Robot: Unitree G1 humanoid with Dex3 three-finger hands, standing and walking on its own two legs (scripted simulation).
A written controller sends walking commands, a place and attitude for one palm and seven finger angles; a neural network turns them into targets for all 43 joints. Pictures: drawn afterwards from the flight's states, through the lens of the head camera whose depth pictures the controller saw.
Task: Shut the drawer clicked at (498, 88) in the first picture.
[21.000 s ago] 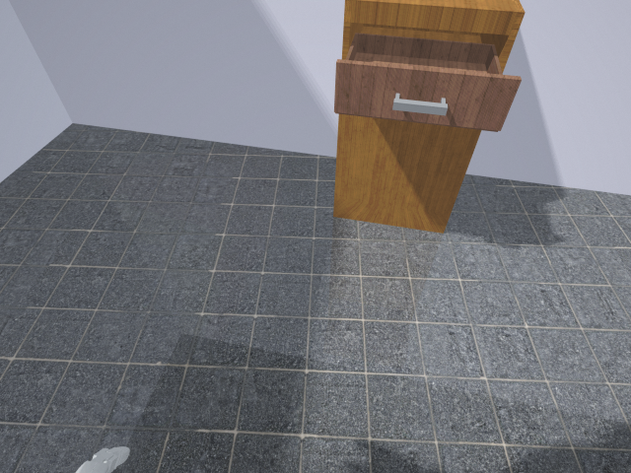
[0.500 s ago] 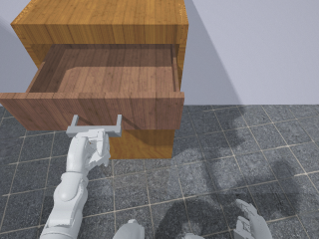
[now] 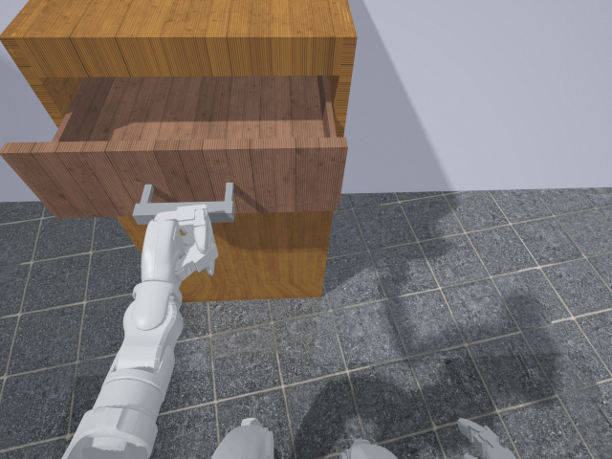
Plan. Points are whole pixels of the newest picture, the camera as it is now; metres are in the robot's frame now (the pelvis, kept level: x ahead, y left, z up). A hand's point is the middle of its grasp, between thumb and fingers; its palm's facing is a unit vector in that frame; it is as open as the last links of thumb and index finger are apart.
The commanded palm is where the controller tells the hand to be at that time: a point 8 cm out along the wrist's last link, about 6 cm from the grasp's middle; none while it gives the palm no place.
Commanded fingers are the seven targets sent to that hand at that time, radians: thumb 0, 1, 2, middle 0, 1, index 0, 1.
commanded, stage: push the drawer shut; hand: left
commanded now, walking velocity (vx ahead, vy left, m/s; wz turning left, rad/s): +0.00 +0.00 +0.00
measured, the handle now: (187, 201) +0.45 +0.17 +0.05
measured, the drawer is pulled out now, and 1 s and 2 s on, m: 0.16 0.03 0.00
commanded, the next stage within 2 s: pull the fist back off the drawer in 1.72 s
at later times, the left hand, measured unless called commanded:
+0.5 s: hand (216, 207) +0.44 +0.13 +0.05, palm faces +0.03 -1.00 -0.04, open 3.2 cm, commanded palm +0.42 +0.19 +0.06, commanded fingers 0.00 0.90 0.90 -1.40 -1.60 -1.40 -1.60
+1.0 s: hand (225, 172) +0.51 +0.12 +0.06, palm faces +0.05 -1.00 -0.05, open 3.3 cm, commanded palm +0.49 +0.17 +0.06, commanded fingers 0.00 0.90 0.90 -1.40 -1.60 -1.40 -1.60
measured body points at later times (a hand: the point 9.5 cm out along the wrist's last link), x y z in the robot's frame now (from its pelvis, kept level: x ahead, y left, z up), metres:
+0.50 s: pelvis +0.00 +0.00 -0.01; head +0.09 +0.00 +0.44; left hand +0.44 +0.18 +0.06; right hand +0.07 -0.26 -0.12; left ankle +0.06 +0.09 -0.67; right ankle -0.01 -0.10 -0.67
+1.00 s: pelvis +0.00 -0.01 -0.02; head +0.12 +0.00 +0.42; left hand +0.50 +0.18 +0.06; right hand +0.01 -0.27 -0.14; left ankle +0.06 +0.09 -0.67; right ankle -0.01 -0.10 -0.67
